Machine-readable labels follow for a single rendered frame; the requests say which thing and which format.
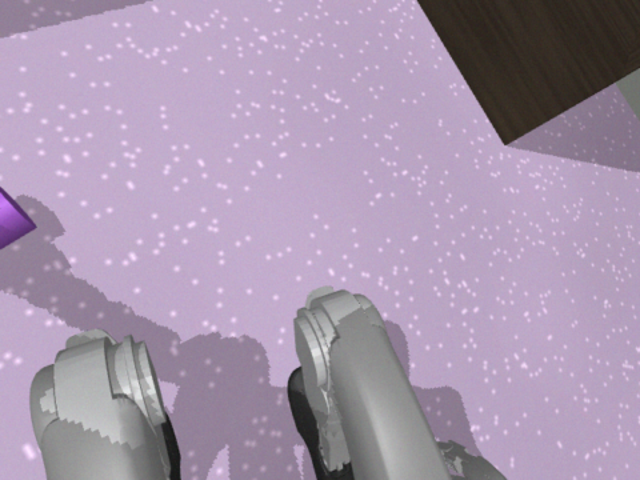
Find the right robot hand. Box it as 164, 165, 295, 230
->
436, 440, 507, 480

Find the right robot foot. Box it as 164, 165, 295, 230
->
287, 366, 354, 480

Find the left robot foot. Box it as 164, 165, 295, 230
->
161, 411, 181, 480

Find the can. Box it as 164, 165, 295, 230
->
0, 187, 37, 250

